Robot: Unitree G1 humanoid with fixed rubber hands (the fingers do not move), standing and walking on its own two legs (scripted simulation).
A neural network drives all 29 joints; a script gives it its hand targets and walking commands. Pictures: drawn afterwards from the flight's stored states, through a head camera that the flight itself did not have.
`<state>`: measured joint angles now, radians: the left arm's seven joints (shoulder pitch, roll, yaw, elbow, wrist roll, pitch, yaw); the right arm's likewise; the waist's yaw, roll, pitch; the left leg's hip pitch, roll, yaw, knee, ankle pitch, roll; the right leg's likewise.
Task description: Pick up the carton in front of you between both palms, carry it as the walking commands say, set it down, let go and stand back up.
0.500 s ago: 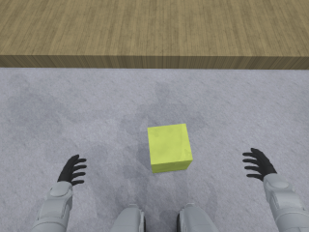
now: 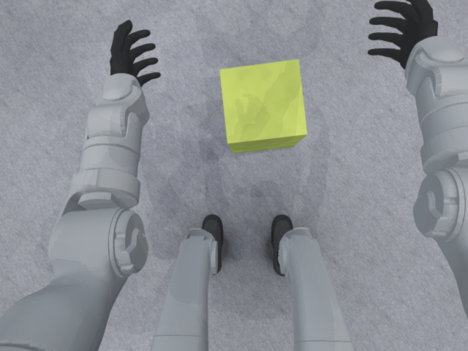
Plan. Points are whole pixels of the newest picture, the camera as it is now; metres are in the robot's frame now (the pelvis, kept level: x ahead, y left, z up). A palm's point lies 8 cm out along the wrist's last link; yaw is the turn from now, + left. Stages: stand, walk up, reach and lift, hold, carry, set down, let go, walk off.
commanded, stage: reach and lift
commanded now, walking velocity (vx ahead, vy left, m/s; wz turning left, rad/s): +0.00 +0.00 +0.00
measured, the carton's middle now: (261, 113) +0.56 -0.03 -0.54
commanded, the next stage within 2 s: none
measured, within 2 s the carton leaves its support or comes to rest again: leaves its support in 1.94 s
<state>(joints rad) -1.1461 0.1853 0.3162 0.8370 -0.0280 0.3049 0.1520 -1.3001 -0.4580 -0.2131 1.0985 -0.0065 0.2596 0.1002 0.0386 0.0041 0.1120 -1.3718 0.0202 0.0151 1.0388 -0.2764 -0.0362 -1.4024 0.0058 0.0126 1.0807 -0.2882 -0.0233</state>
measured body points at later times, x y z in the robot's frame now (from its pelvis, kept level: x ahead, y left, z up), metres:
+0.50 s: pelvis +0.04 +0.00 -0.08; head +0.40 -0.02 +0.19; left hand +0.56 +0.16 -0.25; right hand +0.58 -0.22 -0.25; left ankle +0.10 +0.15 -0.63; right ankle +0.09 -0.10 -0.63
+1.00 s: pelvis -0.03 +0.01 -0.27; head +0.36 -0.02 -0.06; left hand +0.55 +0.16 -0.45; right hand +0.58 -0.20 -0.45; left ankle +0.09 +0.15 -0.63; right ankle +0.09 -0.10 -0.63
